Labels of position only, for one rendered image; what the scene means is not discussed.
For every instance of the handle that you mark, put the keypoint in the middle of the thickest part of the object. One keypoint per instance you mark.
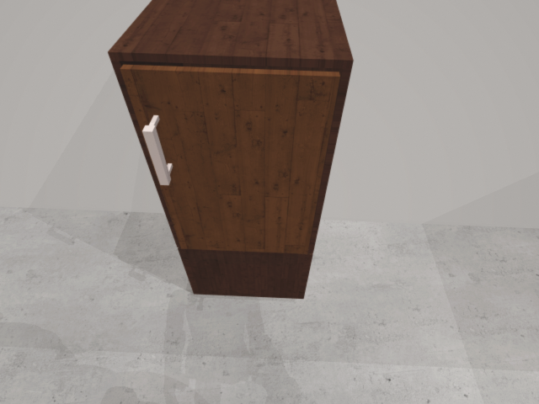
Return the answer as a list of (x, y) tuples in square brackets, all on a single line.
[(156, 152)]

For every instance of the cupboard door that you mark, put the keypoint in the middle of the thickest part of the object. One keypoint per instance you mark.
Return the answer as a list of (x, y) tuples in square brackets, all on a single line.
[(247, 146)]

